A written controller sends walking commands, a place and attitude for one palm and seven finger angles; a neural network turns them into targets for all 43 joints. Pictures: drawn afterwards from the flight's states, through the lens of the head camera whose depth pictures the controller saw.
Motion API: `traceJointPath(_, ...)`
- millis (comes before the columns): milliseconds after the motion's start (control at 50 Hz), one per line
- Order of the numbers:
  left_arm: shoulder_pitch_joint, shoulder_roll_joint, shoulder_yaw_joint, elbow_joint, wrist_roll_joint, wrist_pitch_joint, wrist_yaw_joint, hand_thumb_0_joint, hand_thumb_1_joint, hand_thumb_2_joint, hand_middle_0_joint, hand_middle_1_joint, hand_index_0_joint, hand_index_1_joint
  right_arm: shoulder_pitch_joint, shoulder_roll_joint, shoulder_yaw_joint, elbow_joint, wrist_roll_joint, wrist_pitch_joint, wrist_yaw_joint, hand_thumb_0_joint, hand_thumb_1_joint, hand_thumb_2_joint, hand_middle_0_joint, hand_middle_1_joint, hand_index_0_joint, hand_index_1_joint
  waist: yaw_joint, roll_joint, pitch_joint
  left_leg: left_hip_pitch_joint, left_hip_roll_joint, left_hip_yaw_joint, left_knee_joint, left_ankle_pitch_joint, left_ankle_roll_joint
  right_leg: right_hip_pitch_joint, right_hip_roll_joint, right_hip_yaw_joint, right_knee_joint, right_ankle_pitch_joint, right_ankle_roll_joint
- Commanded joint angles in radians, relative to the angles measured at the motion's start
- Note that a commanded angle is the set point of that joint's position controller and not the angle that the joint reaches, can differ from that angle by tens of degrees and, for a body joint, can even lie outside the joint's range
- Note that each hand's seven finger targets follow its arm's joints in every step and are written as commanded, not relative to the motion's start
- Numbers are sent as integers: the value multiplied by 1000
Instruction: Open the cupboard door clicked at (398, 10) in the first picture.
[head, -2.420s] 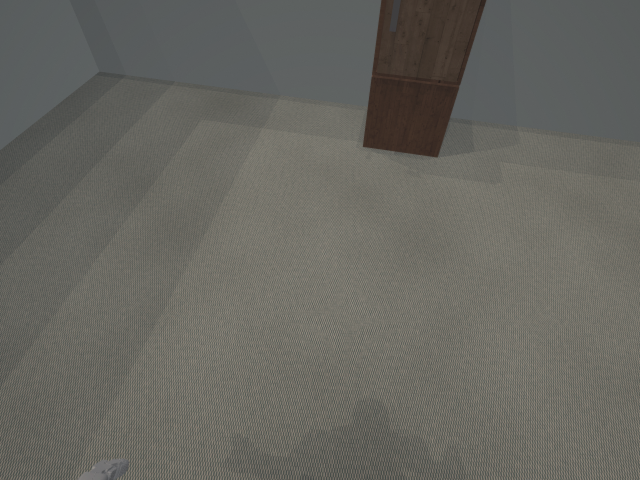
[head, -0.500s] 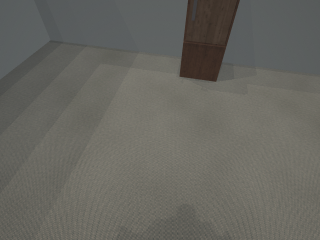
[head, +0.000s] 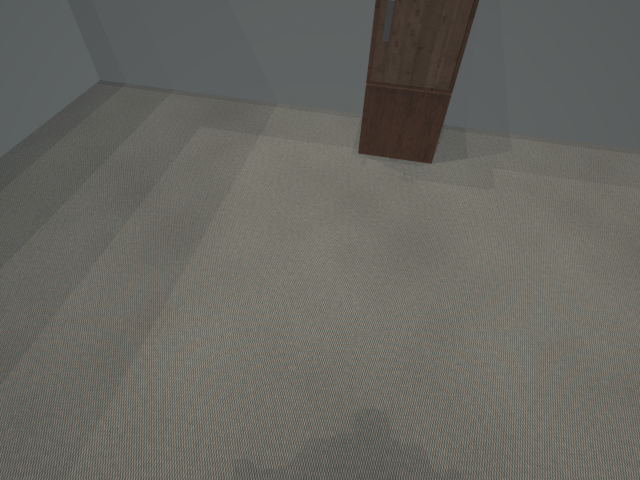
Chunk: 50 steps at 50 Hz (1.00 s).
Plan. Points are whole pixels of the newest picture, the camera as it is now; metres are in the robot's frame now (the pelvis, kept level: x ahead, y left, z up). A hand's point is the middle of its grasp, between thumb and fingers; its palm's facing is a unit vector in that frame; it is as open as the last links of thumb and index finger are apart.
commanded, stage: walk to a spot facing it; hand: left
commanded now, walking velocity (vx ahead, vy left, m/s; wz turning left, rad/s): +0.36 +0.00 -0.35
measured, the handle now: (388, 18) +1.77 -0.17 -0.08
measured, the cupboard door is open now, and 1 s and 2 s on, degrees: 0 0 0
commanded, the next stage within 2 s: none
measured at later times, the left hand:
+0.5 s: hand out of the picture +0.01 +0.18 -0.18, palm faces -0.01 -0.99 -0.11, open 7.4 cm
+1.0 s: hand (275, 274) +0.53 +0.12 -0.17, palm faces -0.36 -0.91 -0.20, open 7.4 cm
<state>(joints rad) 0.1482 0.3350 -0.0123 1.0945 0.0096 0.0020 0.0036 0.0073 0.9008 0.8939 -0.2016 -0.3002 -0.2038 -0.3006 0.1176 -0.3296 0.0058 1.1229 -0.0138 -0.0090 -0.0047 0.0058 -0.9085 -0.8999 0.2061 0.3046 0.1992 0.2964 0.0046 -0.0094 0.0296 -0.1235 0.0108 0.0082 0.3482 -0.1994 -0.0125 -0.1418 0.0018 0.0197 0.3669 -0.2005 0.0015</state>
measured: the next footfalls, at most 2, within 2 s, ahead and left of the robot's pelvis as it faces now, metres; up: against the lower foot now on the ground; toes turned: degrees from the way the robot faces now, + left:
left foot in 0.52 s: +0.26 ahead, +0.13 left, +0.00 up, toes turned +0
right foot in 1.02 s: +0.45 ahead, -0.17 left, +0.00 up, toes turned -26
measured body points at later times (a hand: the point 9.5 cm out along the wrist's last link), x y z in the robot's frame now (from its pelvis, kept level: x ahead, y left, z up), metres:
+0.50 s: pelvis +0.13 +0.02 -0.02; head +0.17 +0.04 +0.43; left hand +0.02 +0.23 -0.17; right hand +0.19 -0.22 -0.16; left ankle +0.21 +0.13 -0.74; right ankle +0.00 -0.12 -0.75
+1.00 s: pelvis +0.34 +0.00 -0.02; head +0.37 -0.02 +0.43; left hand +0.55 +0.17 -0.15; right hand +0.16 -0.17 -0.17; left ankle +0.22 +0.13 -0.75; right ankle +0.41 -0.15 -0.74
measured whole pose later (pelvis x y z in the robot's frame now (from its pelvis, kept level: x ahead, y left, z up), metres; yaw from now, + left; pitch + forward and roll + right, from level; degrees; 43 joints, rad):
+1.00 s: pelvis +0.34 +0.00 -0.02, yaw -18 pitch +0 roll +0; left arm 0.06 0.20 0.06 0.96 0.03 -0.01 -0.03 0.01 0.91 0.90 -0.19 -0.30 -0.19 -0.30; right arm 0.47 -0.15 -0.04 1.16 -0.04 -0.06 -0.01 0.00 -0.92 -0.90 0.20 0.30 0.20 0.30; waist -0.07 0.00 0.08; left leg 0.07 0.08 0.30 0.40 -0.44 -0.03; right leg -0.47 -0.07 -0.12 0.61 -0.20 -0.04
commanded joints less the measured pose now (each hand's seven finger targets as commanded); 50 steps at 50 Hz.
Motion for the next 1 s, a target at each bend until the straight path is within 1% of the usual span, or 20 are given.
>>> traceJointPath(0, 57, 90, 29, -37, 11, 8, -5, 0, 900, 900, -200, -300, -200, -300, 55, -99, -20, -33, -9, 5, 1, 0, -900, -900, 200, 300, 200, 300, -2, 10, 46, -63, 104, -74, -46, -317, 29, -115, -74, 122, -45, -316, -33)
traceJointPath(60, 102, 71, 42, -57, 15, 6, -18, 0, 900, 900, -200, -300, -200, -300, 86, -115, -37, -50, -10, 1, 1, 0, -900, -900, 200, 300, 200, 300, 1, 45, 104, -97, 139, -110, -53, -440, 61, -193, -37, 111, 35, -360, -50)
traceJointPath(160, 207, 10, 55, -71, 16, -25, -23, 0, 900, 900, -200, -300, -200, -300, 142, -103, -61, -73, -2, -21, -2, 0, -900, -900, 200, 300, 200, 300, 22, 86, 84, -110, 204, -141, 28, -365, 110, -179, -6, 68, 171, -243, -61)
traceJointPath(200, 304, 27, 69, -44, 19, -39, -15, 0, 900, 900, -200, -300, -200, -300, 109, -42, -56, -100, 2, -32, -2, 0, -900, -900, 200, 300, 200, 300, 60, -68, 87, -274, 105, -1, 267, -258, 56, -29, -94, 246, 51, -198, -112)
traceJointPath(220, 386, 71, 83, -12, 18, -49, -4, 0, 900, 900, -200, -300, -200, -300, 66, 9, -48, -128, 2, -39, 1, 0, -900, -900, 200, 300, 200, 300, 80, -255, 90, -459, 19, 118, 487, -274, 10, 116, -231, 478, -80, -102, -185)
traceJointPath(240, 477, 77, 89, 8, 11, -59, 7, 0, 900, 900, -200, -300, -200, -300, -23, 8, -44, -167, -4, -48, 1, 0, -900, -900, 200, 300, 200, 300, 126, -264, 100, -600, 31, 76, 633, -378, 6, 210, -319, 618, -118, 136, -257)
traceJointPath(280, 489, 42, 85, 17, 18, -62, 24, 0, 900, 900, -200, -300, -200, -300, -53, 28, -49, -180, -4, -60, 1, 0, -900, -900, 200, 300, 200, 300, 101, -105, 77, -672, 84, 22, 720, -355, 2, 285, -331, 535, -42, 331, -297)
traceJointPath(380, 358, 4, 81, -5, 24, -67, 23, 0, 900, 900, -200, -300, -200, -300, -15, 92, -53, -180, 8, -48, 23, 0, -900, -900, 200, 300, 200, 300, 23, -127, 63, -414, 80, 57, 474, -204, 1, 30, -232, 319, -97, 164, -204)
traceJointPath(440, 305, 1, 87, 1, 12, -67, 17, 0, 900, 900, -200, -300, -200, -300, 113, 87, -58, -138, 7, -57, 19, 0, -900, -900, 200, 300, 200, 300, -50, -123, 40, -99, 14, 142, 251, -4, 2, -111, -133, 188, -17, 173, -128)
traceJointPath(460, 303, -16, 89, 6, 10, -67, 13, 0, 900, 900, -200, -300, -200, -300, 215, 61, -67, -104, 6, -62, 9, 0, -900, -900, 200, 300, 200, 300, -89, -67, -5, 77, 14, 129, 205, 16, 10, -179, -96, 155, 108, 214, -111)
traceJointPath(480, 312, -53, 86, -5, 6, -65, 8, 0, 900, 900, -200, -300, -200, -300, 359, -2, -87, -61, 1, -67, -7, 0, -900, -900, 200, 300, 200, 300, -142, 64, -91, 280, 119, 5, 162, -45, 36, -285, -47, 116, 326, 170, -84)
traceJointPath(500, 334, -116, 81, -27, -3, -61, 0, 0, 900, 900, -200, -300, -200, -300, 490, -113, -112, -36, -16, -73, -14, 0, -900, -900, 200, 300, 200, 300, -164, 321, -175, 370, 417, -385, -9, -160, 132, -434, 61, -23, 688, -260, -37)
traceJointPath(520, 303, -109, 78, -50, 8, -66, 5, 0, 900, 900, -200, -300, -200, -300, 466, -106, -105, -36, -11, -59, -14, 0, -900, -900, 200, 300, 200, 300, -142, 283, -138, 270, 488, -514, -134, -325, 174, -482, 36, 22, 851, -349, -51)
traceJointPath(580, 208, -136, 77, -49, 26, -47, -14, 0, 900, 900, -200, -300, -200, -300, 261, 48, -70, -85, -11, -67, -16, 0, -900, -900, 200, 300, 200, 300, -53, 83, 115, -67, 403, -288, -180, -312, 161, -519, -96, 14, 924, -169, -43)
traceJointPath(640, 265, -164, 77, -44, 27, -17, -22, 0, 900, 900, -200, -300, -200, -300, 226, 81, -62, -82, -8, -84, -20, 0, -900, -900, 200, 300, 200, 300, 8, 131, 68, -109, 318, -55, -177, -141, 136, -451, -111, -10, 836, -83, -21)
traceJointPath(780, 34, -139, 80, -143, 30, -6, -38, 0, 900, 900, -200, -300, -200, -300, 308, 68, -69, -50, -9, -91, -18, 0, -900, -900, 200, 300, 200, 300, -15, 83, 116, 31, 304, 71, -198, 104, 154, -537, -140, -62, 534, 57, 8)
traceJointPath(900, -109, -127, 75, -191, 22, -19, -39, 0, 900, 900, -200, -300, -200, -300, 366, 40, -71, -10, -21, -76, -15, 0, -900, -900, 200, 300, 200, 300, -46, 98, 118, 108, 319, 140, -118, 320, 135, -400, -84, -135, 297, 13, -35)
traceJointPath(940, -30, -107, 78, -166, 24, -30, -36, 0, 900, 900, -200, -300, -200, -300, 366, 18, -70, -1, -19, -69, -15, 0, -900, -900, 200, 300, 200, 300, -5, 87, 56, 135, 300, 177, 31, 576, 119, -248, -25, -188, 237, -34, -62)
traceJointPath(960, 83, -86, 83, -128, 27, -39, -31, 0, 900, 900, -200, -300, -200, -300, 359, 17, -69, 0, -14, -66, -13, 0, -900, -900, 200, 300, 200, 300, 49, 65, -2, 89, 267, 204, 194, 656, 93, -76, 10, -210, 176, 2, -76)
traceJointPath(980, 237, -29, 102, -79, 32, -52, -24, 0, 900, 900, -200, -300, -200, -300, 343, 28, -63, -6, -5, -68, -6, 0, -900, -900, 200, 300, 200, 300, 120, 36, -101, -72, 233, 232, 424, 553, 55, 192, -55, -131, 163, 49, -112)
